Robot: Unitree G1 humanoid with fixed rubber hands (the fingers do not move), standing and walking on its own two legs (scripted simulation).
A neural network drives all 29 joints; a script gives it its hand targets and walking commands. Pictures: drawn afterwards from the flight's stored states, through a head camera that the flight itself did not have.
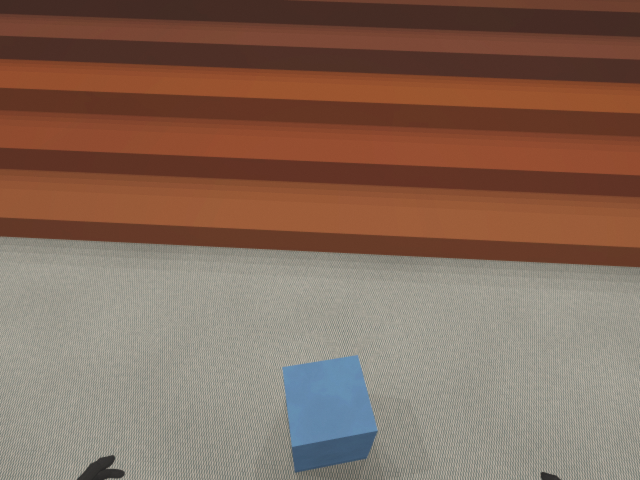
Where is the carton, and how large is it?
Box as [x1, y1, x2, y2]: [282, 355, 377, 472]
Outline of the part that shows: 357,355 282,367 295,472 366,458 377,430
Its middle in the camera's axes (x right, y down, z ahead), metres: +0.02 +0.49 +1.09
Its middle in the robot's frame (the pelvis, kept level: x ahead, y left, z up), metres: +0.44 -0.01 -0.65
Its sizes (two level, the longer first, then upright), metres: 0.210 0.200 0.250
